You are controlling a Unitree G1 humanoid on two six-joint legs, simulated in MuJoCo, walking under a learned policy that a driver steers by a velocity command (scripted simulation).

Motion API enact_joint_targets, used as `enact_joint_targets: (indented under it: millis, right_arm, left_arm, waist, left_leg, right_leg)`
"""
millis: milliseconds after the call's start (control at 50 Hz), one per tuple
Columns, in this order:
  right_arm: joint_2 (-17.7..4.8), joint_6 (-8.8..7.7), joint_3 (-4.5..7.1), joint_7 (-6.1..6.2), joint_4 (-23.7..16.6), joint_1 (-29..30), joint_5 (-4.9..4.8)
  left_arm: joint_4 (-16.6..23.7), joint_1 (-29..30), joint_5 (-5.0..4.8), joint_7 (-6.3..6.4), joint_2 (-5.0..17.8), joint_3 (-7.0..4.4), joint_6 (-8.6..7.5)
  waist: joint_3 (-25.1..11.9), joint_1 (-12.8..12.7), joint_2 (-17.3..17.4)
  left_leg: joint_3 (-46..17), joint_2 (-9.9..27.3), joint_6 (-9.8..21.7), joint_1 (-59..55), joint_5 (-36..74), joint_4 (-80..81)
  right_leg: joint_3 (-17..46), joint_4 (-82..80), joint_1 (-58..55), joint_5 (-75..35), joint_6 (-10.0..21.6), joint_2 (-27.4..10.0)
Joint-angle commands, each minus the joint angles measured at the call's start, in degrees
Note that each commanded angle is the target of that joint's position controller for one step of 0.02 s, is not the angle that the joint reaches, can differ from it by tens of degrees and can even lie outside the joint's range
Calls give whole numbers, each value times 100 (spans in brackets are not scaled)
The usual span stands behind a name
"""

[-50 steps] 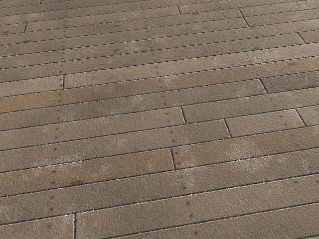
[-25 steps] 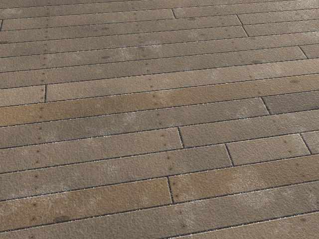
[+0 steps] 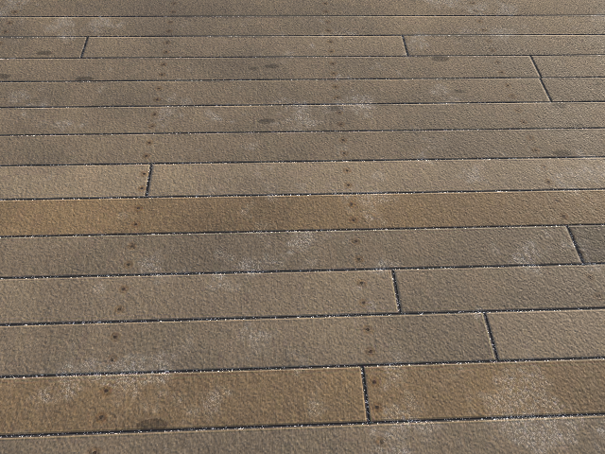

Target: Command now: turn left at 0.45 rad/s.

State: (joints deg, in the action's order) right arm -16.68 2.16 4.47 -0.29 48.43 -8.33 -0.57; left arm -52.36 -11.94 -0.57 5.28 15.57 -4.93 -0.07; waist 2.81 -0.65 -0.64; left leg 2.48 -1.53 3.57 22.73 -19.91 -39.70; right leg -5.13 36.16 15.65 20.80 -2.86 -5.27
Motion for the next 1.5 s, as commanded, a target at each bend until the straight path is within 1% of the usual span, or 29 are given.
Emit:
enact_joint_targets:
  millis: [20,40,60,120,160,260,420,480,520,540,560,580,620,780,840,900,940,960,980,1000,1020,1060,1160,1260,1340,1420,1460,1480,1500]
  right_arm:
    - [-525,-5,213,-45,-334,-213,-10]
    - [-1366,-1,419,27,-492,-245,37]
    - [-1194,-127,290,-25,-481,-762,214]
    - [-921,-352,215,47,-665,-99,10]
    - [-816,-287,171,126,-706,-40,-29]
    - [-831,-283,195,251,-708,-310,-72]
    - [-940,-318,250,202,-800,-418,-72]
    - [-834,-274,203,178,-906,-236,-92]
    - [-434,-294,74,162,-991,-164,-67]
    - [52,-331,-60,143,-994,-342,-71]
    - [-231,-425,-5,137,-1270,-216,-154]
    - [-604,-483,62,118,-1179,-290,-136]
    - [-677,-522,114,60,-960,-430,-44]
    - [-70,-658,-127,-80,-1327,724,-4]
    - [-152,-668,-128,-158,-1451,1013,-73]
    - [-391,-679,-57,-203,-1493,880,-106]
    - [-772,-663,162,-144,-1121,-366,-74]
    - [-1112,-636,282,-76,-911,-1431,-26]
    - [-1728,-600,391,-75,-763,-1901,35]
    - [-1157,-609,235,-95,-755,-1898,13]
    - [-911,-632,128,-102,-787,-1435,11]
    - [-615,-647,30,-122,-868,-736,52]
    - [-600,-804,44,-114,-723,-503,41]
    - [-748,-774,65,-14,-488,-830,9]
    - [-901,-703,96,12,-211,-1358,-62]
    - [-998,-581,144,62,-82,-1376,-35]
    - [-1036,-495,146,112,-119,-1226,23]
    - [-941,-472,89,172,-227,-1271,92]
    - [-353,-584,-115,115,-443,-1948,166]
  left_arm:
    - [308,119,-17,-28,934,-233,-8]
    - [560,161,152,-55,555,-122,4]
    - [737,667,143,-73,511,-73,-26]
    - [574,444,89,-69,685,-141,-44]
    - [597,487,109,-51,716,-168,-53]
    - [810,926,34,-217,542,-113,-203]
    - [968,1180,-50,-452,576,-85,-592]
    - [877,733,-98,-473,590,-103,-698]
    - [652,-152,-57,-414,839,-194,-706]
    - [575,-722,79,-377,1093,-211,-678]
    - [487,-795,218,-459,1463,-302,-670]
    - [611,-449,125,-477,1112,-228,-684]
    - [709,-200,36,-480,722,-94,-649]
    - [492,-706,-30,-493,922,-58,-597]
    - [386,-1013,-91,-520,1062,-69,-547]
    - [320,-1058,-136,-525,1161,-88,-458]
    - [317,-1041,-127,-501,1095,-45,-406]
    - [453,-1011,-2,-491,851,72,-423]
    - [660,-1573,31,-509,113,302,-535]
    - [570,-1317,-98,-520,631,176,-657]
    - [761,-822,-223,-547,969,73,-717]
    - [826,-409,-73,-519,839,81,-713]
    - [888,-411,21,-546,487,126,-459]
    - [1227,665,36,-633,345,221,-529]
    - [1506,1374,-31,-755,379,252,-578]
    - [1615,1328,-47,-878,562,204,-561]
    - [1397,342,-34,-845,865,26,-518]
    - [1205,-517,-38,-788,1166,-115,-486]
    - [1172,-1117,30,-759,1788,-269,-465]
  waist:
    - [-614,175,35]
    - [-515,82,1824]
    - [-1043,492,1624]
    - [-852,111,263]
    - [-913,66,364]
    - [-650,231,796]
    - [-400,315,843]
    - [-398,-9,763]
    - [-629,-390,378]
    - [-959,-410,-552]
    - [-426,-287,-1284]
    - [37,-161,-1041]
    - [109,-59,-715]
    - [144,-401,-597]
    - [196,-474,-640]
    - [162,-214,-732]
    - [-615,485,-532]
    - [-1452,955,-107]
    - [-2355,689,1722]
    - [-2347,824,1435]
    - [-1407,727,1172]
    - [-612,407,521]
    - [-192,-49,437]
    - [118,247,314]
    - [246,491,271]
    - [20,314,399]
    - [-686,-247,493]
    - [-1292,-574,318]
    - [-2174,-376,-877]
  left_leg:
    - [-460,152,245,-1125,1413,1145]
    - [-2965,1525,1114,-1804,2591,1991]
    - [-3962,2116,1832,-2010,3222,2216]
    - [-2686,1579,1217,-1887,3137,1892]
    - [-2433,1295,1035,-1677,3099,1944]
    - [-2866,1025,1022,-1720,-601,2773]
    - [-3275,906,1042,-1116,-969,2765]
    - [-3297,641,842,-515,-1140,2444]
    - [-2789,210,403,601,-1462,1322]
    - [-1681,-443,36,1287,-1439,-434]
    - [-1325,-434,35,2475,-1478,-1295]
    - [-1321,18,-37,2823,-1064,-1873]
    - [-1150,195,-159,2725,-271,-2109]
    - [-255,476,-461,1408,1722,-106]
    - [-153,374,-379,921,1721,504]
    - [-129,275,-94,439,1357,924]
    - [78,10,215,-1418,1338,1229]
    - [-773,814,522,-3157,1198,1037]
    - [-3620,2334,1424,-4887,-84,1670]
    - [-4424,2375,1446,-4587,-622,2293]
    - [-3572,2171,1202,-3918,-326,2331]
    - [-2401,1675,1024,-2513,740,2567]
    - [-1464,1432,1130,-1418,1893,3245]
    - [-689,1104,881,-1287,2201,3379]
    - [-707,1359,812,-1904,2050,3229]
    - [-460,1633,569,-2877,3345,2588]
    - [-64,1393,332,-2902,5333,1181]
    - [186,1175,116,-2105,4893,-141]
    - [281,399,-315,329,2502,-2462]
  right_leg:
    - [328,251,370,-1719,425,-782]
    - [-342,1941,1959,397,-241,292]
    - [770,3177,2227,1973,-198,621]
    - [1121,3429,2449,863,-36,295]
    - [1126,3088,2085,394,-59,313]
    - [1067,1184,1972,-255,-97,473]
    - [1008,-355,896,-440,62,671]
    - [866,-1223,-261,-936,227,694]
    - [1268,-1553,-1826,-792,491,-1]
    - [2605,-1999,-2515,460,907,-1041]
    - [4348,-2558,-2233,1919,1522,-1775]
    - [4241,-2639,-1922,2270,1634,-1775]
    - [3258,-2674,-1735,1458,1325,-1197]
    - [1238,-2926,-838,-1369,1265,-549]
    - [1206,-2841,-929,-1513,1264,-762]
    - [1248,-2510,-1303,-2299,1156,-1030]
    - [745,-946,-1097,-4130,901,-657]
    - [528,696,-30,-3254,677,-411]
    - [369,2863,2083,171,311,565]
    - [1127,3653,2633,1109,358,464]
    - [1042,3840,3069,709,468,165]
    - [859,3272,2741,-136,462,-221]
    - [831,2407,2320,-946,259,-413]
    - [602,433,2141,-2618,220,-174]
    - [574,-358,2098,-2848,349,23]
    - [452,-602,1953,-1959,699,242]
    - [108,-667,529,-1704,968,706]
    - [506,-531,-960,-1931,1164,501]
    - [3198,-596,-3388,-1203,2157,-931]
